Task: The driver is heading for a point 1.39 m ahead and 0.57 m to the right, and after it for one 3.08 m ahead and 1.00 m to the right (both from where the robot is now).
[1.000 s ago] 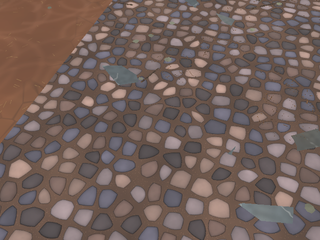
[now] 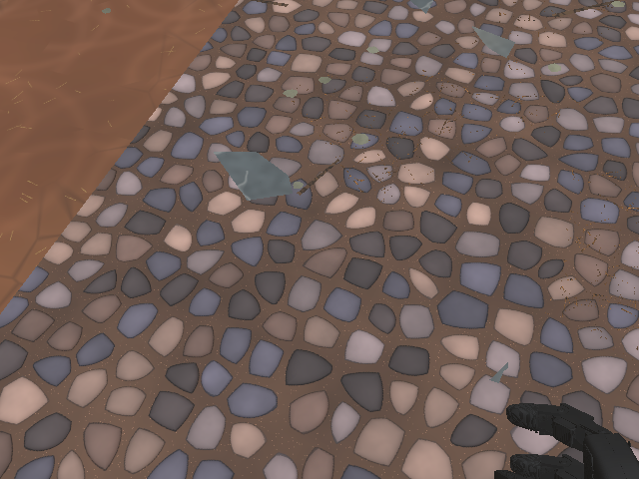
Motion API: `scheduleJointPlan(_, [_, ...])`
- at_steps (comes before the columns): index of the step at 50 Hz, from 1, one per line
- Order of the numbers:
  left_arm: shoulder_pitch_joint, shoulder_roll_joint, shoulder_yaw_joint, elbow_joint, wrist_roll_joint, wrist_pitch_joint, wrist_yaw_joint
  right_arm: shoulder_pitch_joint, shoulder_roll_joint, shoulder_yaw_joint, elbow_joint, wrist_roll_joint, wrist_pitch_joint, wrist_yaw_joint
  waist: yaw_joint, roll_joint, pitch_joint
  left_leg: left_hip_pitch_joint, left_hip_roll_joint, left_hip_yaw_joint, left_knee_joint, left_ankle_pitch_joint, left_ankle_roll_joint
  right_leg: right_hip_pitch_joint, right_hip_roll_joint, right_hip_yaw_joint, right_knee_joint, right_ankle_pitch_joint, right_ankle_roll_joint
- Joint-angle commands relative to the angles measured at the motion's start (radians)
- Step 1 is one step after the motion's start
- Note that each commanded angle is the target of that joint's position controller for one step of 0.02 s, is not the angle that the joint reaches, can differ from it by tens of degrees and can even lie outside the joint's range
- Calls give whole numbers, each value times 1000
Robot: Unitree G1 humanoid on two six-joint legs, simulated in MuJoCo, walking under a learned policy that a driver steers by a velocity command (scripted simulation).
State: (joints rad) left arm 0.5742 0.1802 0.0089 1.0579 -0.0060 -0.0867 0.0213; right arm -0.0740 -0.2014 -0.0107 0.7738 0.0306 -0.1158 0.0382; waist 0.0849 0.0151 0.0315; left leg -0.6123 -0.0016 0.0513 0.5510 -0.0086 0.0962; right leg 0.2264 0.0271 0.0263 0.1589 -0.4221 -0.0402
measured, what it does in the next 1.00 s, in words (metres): walks ahead, turning right: left foot, then right foot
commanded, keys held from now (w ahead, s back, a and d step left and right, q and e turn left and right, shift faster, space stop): w+e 1.00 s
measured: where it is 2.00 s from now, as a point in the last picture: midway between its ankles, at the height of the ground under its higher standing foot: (489, 359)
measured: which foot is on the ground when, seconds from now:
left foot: up 0.00-0.00, down 0.02-0.58, up 0.60-1.00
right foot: down 0.00-0.02, up 0.04-0.58, down 0.60-1.00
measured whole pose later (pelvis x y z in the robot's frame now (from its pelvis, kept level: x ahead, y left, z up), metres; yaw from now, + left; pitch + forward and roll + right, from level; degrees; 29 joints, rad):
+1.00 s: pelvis +0.53 -0.16 +0.03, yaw -32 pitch +3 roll +1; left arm 0.37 0.26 0.07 0.75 -0.02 -0.07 0.01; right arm 0.00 -0.27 -0.05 0.74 0.00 -0.11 0.01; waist 0.07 0.05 0.01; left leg -0.64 0.04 -0.09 0.56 0.07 -0.02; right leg -0.10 0.11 0.15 0.35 -0.29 -0.09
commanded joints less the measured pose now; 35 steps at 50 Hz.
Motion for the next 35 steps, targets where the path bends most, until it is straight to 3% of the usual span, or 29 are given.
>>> scheduleJointPlan(1, [-79, 181, 35, -70, 20, 7, -6, 374, -213, -83, 40, 6, -6, -22, -288, -173, -165, 585, -11, -31, -13, 1, 65, -267, -191, 64, 493, 1161, -57])
scheduleJointPlan(2, [-75, 120, 15, -105, 41, 0, -15, 553, -310, -101, 69, -18, 5, -39, -311, -10, -347, 913, 236, -303, 9, -74, 119, -507, -85, 31, 833, 684, -36])
scheduleJointPlan(3, [107, -49, -21, -78, -5, -16, -26, 553, -288, -91, 87, -55, 0, -22, -194, 290, -511, 1129, 454, -786, -161, -250, 265, -804, 64, 133, 1148, -141, -9])
scheduleJointPlan(4, [16, 90, 11, -86, -36, -31, -25, 473, -186, -70, 77, -44, -4, -19, -206, 178, -360, 963, 399, -765, -253, -306, 199, -872, 3, 179, 1246, -106, -26])
scheduleJointPlan(5, [-99, 137, 29, -123, -53, -29, -19, 365, -143, -58, 66, -28, -9, -19, -177, 99, -183, 766, 376, -563, -276, -264, 147, -905, -47, 128, 1232, 2, -31])
scheduleJointPlan(6, [-148, 132, 34, -136, -46, -23, -7, 285, -123, -50, 63, -25, -17, -11, -136, -15, -111, 595, 342, -435, -311, -155, 120, -850, -98, 107, 1196, 90, -26])
scheduleJointPlan(7, [-155, 119, 45, -132, -35, -11, -1, 251, -106, -47, 73, -32, -23, -5, -103, -17, -71, 478, 299, -327, -345, -103, 99, -795, -128, 100, 1154, 133, -27])
scheduleJointPlan(8, [-112, 89, 47, -125, -35, 6, -2, 243, -92, -45, 90, -42, -24, -4, -67, 32, -64, 415, 270, -245, -379, -107, 87, -738, -154, 107, 1128, 155, -30])
scheduleJointPlan(9, [-97, 71, 49, -124, -38, 20, -2, 245, -83, -46, 103, -41, -26, -3, -56, 52, -46, 381, 254, -196, -408, -109, 90, -725, -161, 95, 1109, 157, -32])
scheduleJointPlan(12, [-174, 82, 62, -173, -29, 48, 6, 253, -117, -56, 131, -40, -35, -11, -46, 58, 18, 338, 254, -92, -457, -69, 104, -818, -184, 94, 1060, 214, -25])
scheduleJointPlan(15, [-276, 99, 70, -223, -19, 45, -1, 294, -148, -64, 148, -48, -27, -31, -63, 33, 35, 406, 261, -30, -460, -25, 109, -944, -187, 115, 952, 339, -5])
scheduleJointPlan(18, [-371, 90, 66, -258, -18, 30, -24, 327, -178, -69, 151, -47, -15, -47, -93, 15, 37, 480, 252, 45, -444, 25, 88, -968, -176, 72, 769, 464, 0])
scheduleJointPlan(22, [-528, 73, 51, -327, -15, 24, -57, 400, -209, -75, 161, -32, 6, -58, -156, 3, 72, 591, 282, 101, -412, 28, 75, -988, -163, -21, 598, 470, -9])
scheduleJointPlan(24, [-569, 77, 50, -362, -17, 26, -70, 421, -223, -81, 166, -22, 21, -58, -165, 11, 83, 661, 303, 117, -376, 55, 64, -995, -152, -50, 549, 399, -25])
scheduleJointPlan(25, [-575, 84, 52, -377, -19, 27, -76, 420, -231, -85, 165, -17, 28, -57, -159, 19, 81, 687, 312, 128, -347, 110, 55, -979, -139, -70, 530, 347, -37])
scheduleJointPlan(27, [-528, 119, 68, -393, -19, 31, -82, 387, -256, -93, 150, -12, 40, -59, -111, 59, 28, 706, 314, 164, -220, 436, 30, -851, -74, -132, 512, 246, -75])
scheduleJointPlan(28, [-436, 152, 87, -380, -21, 32, -83, 364, -267, -96, 142, -12, 48, -61, -52, 76, -33, 695, 301, 186, -76, 608, 14, -722, -24, -163, 501, 218, -100])
scheduleJointPlan(29, [-272, 208, 119, -340, -23, 32, -77, 341, -263, -93, 131, -8, 55, -63, 39, 57, -120, 625, 259, 213, 146, 658, -17, -491, 35, -176, 431, 277, -137])
scheduleJointPlan(30, [-107, 315, 162, -303, -22, 40, -53, 351, -234, -80, 104, -24, 49, -63, 98, -63, -216, 367, 210, 215, 478, 360, -71, -178, -78, 43, 386, 271, -198])
scheduleJointPlan(31, [-145, 421, 170, -317, -18, 30, -49, 443, -68, -33, 47, -48, 14, -46, -44, -301, -304, -62, -4, 81, 812, -551, -121, 106, -324, 638, 256, 115, -372])
scheduleJointPlan(32, [-104, 337, 146, -337, -8, 15, -55, 333, -161, -47, 23, -4, -33, -33, 32, -188, -401, -167, -10, -136, 907, -565, -96, 157, -375, 822, 116, 80, -390])
scheduleJointPlan(33, [-139, 272, 128, -327, -1, 5, -58, 253, -193, -57, -4, 26, -50, -28, 29, -147, -264, -257, 35, -137, 883, -468, -66, 90, -346, 664, 125, 187, -333])
scheduleJointPlan(34, [-214, 233, 116, -344, -10, 2, -58, 245, -185, -53, 1, 9, -56, -34, -15, -59, -192, -212, 84, -138, 796, -374, -52, -61, -299, 516, 139, 295, -292])
scheduleJointPlan(35, [-296, 201, 105, -366, -8, 3, -57, 253, -190, -62, 14, -14, -51, -41, -61, -24, -147, -129, 117, -134, 713, -323, -56, -207, -256, 410, 134, 399, -260])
